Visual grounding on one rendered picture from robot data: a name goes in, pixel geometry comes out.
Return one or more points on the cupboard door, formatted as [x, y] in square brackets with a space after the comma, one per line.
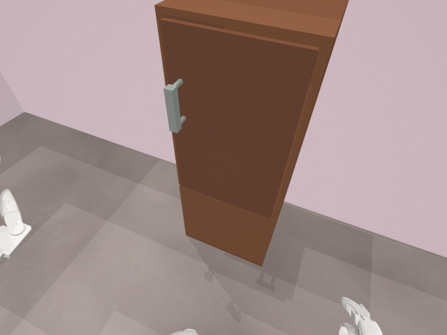
[242, 96]

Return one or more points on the handle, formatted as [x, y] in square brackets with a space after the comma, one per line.
[172, 106]

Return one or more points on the robot left hand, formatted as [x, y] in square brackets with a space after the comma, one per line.
[12, 236]

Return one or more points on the robot right hand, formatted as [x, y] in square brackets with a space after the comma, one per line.
[361, 318]

